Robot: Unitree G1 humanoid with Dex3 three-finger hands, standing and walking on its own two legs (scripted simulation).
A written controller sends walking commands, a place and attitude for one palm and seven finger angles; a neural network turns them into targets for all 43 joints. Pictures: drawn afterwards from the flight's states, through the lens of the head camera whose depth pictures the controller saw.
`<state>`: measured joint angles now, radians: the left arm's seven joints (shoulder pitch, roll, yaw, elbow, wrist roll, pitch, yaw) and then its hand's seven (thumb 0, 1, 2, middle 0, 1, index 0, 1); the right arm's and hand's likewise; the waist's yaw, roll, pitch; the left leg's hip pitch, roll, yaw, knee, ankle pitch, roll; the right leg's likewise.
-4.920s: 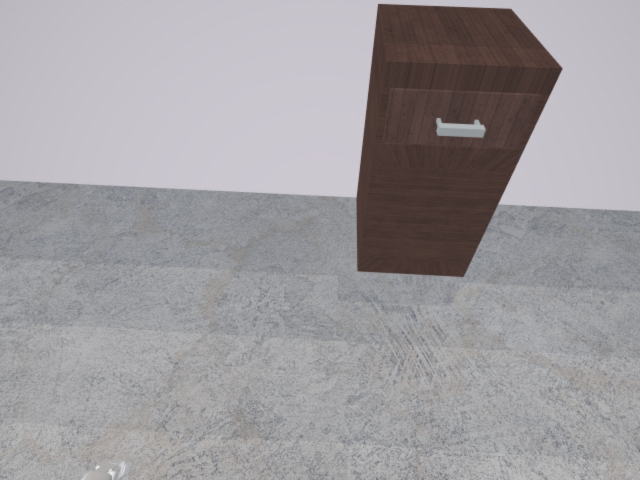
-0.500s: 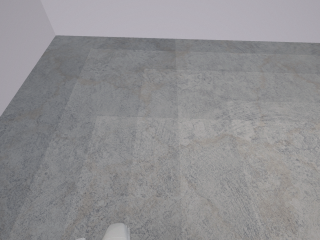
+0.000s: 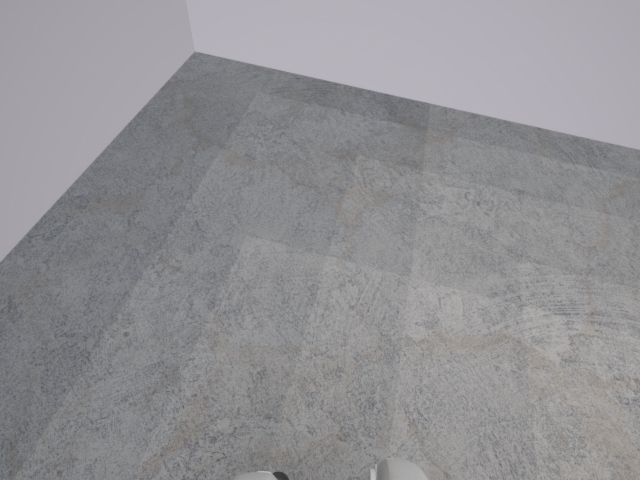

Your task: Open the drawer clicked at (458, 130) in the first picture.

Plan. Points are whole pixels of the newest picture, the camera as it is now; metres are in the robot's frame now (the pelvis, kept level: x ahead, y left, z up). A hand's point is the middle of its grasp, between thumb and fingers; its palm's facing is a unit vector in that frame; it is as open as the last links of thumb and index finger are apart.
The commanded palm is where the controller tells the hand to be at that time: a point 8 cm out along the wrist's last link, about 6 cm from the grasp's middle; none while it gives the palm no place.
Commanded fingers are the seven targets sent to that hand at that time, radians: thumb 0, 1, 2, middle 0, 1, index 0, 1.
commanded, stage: turn to face it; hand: left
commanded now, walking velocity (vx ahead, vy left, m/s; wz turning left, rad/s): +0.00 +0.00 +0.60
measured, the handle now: out of the picture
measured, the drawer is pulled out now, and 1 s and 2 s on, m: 0.00 0.00 0.00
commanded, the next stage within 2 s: none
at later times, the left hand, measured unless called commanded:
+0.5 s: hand out of the picture +0.03 +0.14 -0.14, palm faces +0.31 -0.90 -0.30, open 7.4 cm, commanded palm none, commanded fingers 0.00 0.90 0.90 -0.20 -0.30 -0.20 -0.30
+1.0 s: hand out of the picture -0.09 +0.19 -0.17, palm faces +0.62 -0.74 -0.26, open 7.4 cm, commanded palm none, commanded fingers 0.00 0.90 0.90 -0.20 -0.30 -0.20 -0.30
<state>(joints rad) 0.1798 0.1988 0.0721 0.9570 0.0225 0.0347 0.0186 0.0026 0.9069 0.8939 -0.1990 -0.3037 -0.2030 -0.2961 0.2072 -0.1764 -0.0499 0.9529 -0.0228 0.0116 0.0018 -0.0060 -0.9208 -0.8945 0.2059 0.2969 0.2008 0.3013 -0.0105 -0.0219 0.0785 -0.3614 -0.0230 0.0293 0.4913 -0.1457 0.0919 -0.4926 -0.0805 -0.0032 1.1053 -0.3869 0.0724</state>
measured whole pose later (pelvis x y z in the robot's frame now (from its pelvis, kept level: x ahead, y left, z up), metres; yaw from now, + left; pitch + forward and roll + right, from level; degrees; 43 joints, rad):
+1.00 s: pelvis +0.00 -0.03 +0.00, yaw +38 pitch +0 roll -1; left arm 0.19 0.28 0.07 0.91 0.02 0.06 0.01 0.01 0.91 0.89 -0.20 -0.30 -0.20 -0.30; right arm 0.12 -0.23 -0.05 0.88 -0.02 0.02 0.01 0.00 -0.90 -0.89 0.20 0.30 0.20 0.30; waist 0.02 -0.04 0.10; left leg -0.27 -0.01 0.01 0.53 -0.27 0.04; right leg -0.49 -0.12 -0.04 1.12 -0.44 0.10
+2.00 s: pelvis -0.02 -0.02 +0.01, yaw +70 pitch +0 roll -2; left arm 0.18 0.26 0.06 0.93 0.02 0.06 0.02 0.00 0.91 0.89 -0.20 -0.30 -0.20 -0.30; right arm 0.19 -0.19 -0.03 0.92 -0.02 0.01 0.00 0.00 -0.90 -0.89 0.21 0.30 0.20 0.30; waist 0.00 -0.03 0.06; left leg -0.23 -0.04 0.01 0.44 -0.21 0.07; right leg -0.46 -0.10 -0.02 1.07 -0.38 0.10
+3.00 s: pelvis -0.08 +0.08 +0.01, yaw +80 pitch -2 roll +0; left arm 0.35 0.18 0.06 1.11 0.04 0.00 0.00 0.01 0.91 0.89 -0.20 -0.30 -0.20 -0.30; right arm 0.26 -0.16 -0.05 1.01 -0.01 -0.08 -0.02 -0.03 -0.96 -0.89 0.21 0.30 0.20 0.30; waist 0.03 -0.05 0.01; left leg -0.10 -0.01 0.18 0.38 -0.26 0.06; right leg -0.52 -0.12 -0.07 1.13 -0.26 0.01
